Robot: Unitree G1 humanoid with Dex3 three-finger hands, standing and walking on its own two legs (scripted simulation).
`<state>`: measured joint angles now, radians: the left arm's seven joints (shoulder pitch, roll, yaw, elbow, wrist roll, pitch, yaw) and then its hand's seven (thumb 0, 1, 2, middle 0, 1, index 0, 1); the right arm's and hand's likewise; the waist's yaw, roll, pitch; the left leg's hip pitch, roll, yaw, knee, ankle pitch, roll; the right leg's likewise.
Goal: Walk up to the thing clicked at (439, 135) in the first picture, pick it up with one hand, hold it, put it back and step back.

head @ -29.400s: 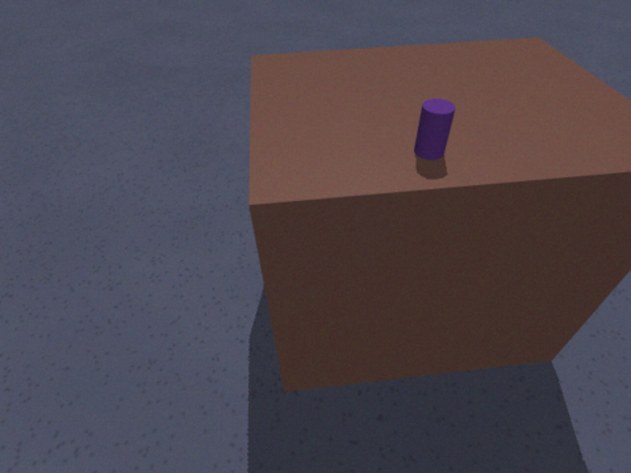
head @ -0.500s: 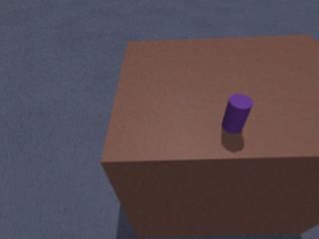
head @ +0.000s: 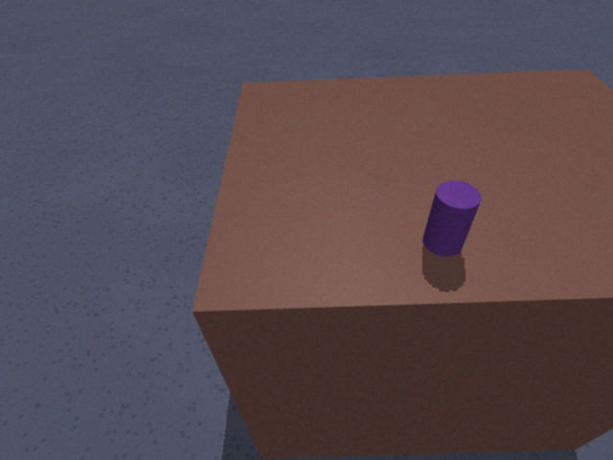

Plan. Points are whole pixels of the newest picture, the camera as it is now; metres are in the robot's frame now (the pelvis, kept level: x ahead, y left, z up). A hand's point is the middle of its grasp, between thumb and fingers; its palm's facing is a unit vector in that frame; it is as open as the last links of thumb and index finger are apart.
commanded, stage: stand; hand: right
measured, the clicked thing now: (449, 219) +0.46 -0.18 +0.07
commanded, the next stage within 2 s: step back in 0.04 s
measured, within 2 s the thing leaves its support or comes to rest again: neither
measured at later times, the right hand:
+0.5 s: hand out of the picture -0.06 -0.22 -0.15, palm faces -0.01 +0.89 -0.45, open 7.3 cm
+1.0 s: hand out of the picture -0.11 -0.24 -0.16, palm faces +0.05 +0.93 -0.36, open 7.3 cm
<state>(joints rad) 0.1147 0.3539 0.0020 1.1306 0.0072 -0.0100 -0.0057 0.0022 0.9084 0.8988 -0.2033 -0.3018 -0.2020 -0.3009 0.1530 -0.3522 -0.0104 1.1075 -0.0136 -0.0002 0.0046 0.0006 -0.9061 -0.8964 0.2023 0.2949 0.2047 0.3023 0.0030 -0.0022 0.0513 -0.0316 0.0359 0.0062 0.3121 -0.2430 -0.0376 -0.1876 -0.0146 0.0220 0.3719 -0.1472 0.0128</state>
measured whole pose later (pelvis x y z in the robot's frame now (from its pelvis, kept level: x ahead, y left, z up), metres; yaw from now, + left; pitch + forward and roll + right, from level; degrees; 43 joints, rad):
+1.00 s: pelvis -0.20 +0.03 -0.01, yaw -6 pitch -1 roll +2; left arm 0.15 0.35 0.07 0.82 0.03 0.05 0.00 0.00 0.91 0.90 -0.20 -0.30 -0.20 -0.30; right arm 0.12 -0.39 -0.04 0.88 0.00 0.04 -0.02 0.00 -0.90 -0.90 0.20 0.30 0.21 0.30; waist 0.03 0.00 0.15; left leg -0.42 -0.11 -0.12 1.08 -0.51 0.00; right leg -0.28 0.03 0.06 0.55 -0.25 -0.05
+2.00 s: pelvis -0.53 +0.00 -0.03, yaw +1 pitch -1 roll +1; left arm 0.11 0.38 0.07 0.75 0.04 0.06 0.02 0.00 0.90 0.90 -0.21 -0.30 -0.20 -0.30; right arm 0.24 -0.38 -0.04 0.89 -0.03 0.04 -0.03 0.00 -0.91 -0.90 0.20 0.29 0.20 0.30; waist 0.00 0.00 0.17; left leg -0.27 -0.05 -0.03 0.72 -0.44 -0.01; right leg -0.41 -0.04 -0.08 0.70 -0.28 -0.04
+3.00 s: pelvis -0.63 -0.02 -0.02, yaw -1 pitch -3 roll +0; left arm 0.16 0.37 0.05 0.99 0.03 -0.03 0.00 0.00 0.91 0.90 -0.20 -0.30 -0.20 -0.30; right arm 0.24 -0.37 -0.05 1.01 -0.02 0.02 0.00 0.00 -0.91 -0.90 0.20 0.29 0.20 0.30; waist 0.00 0.03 0.07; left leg -0.28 0.00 -0.07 0.75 -0.49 0.00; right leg -0.28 0.00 -0.04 0.60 -0.28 -0.03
